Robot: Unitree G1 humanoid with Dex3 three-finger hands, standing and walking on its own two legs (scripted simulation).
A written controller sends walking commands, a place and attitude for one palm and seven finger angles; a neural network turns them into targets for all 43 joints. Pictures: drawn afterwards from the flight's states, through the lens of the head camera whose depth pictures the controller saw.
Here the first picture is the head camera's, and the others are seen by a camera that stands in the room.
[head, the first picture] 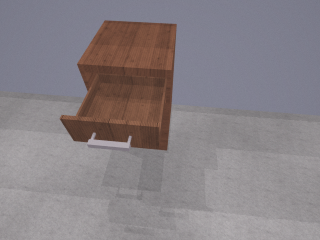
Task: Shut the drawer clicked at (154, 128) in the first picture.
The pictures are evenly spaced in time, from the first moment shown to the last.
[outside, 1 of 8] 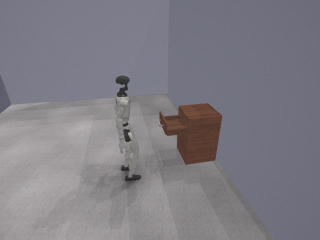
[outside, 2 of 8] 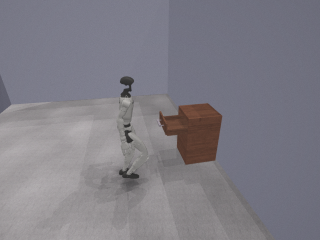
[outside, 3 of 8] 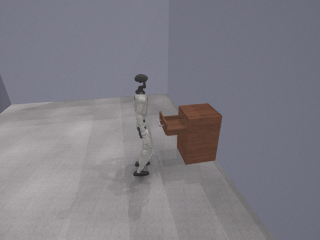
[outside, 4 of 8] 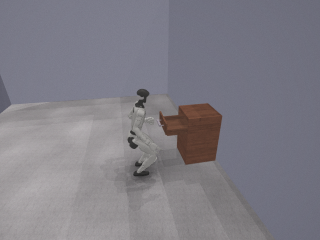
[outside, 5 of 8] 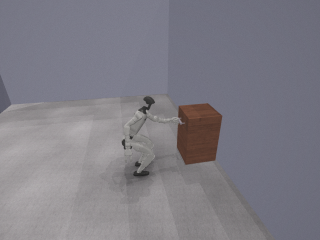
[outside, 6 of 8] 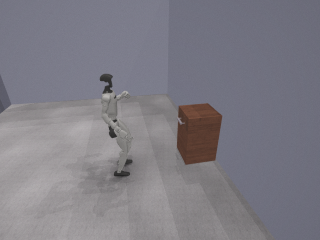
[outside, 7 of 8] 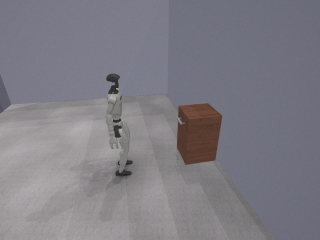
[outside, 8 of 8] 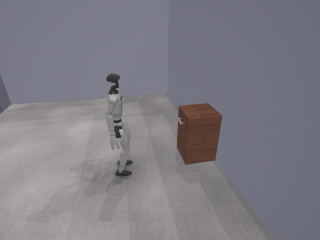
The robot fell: no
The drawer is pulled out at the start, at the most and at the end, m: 0.29 0.29 0.00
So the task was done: yes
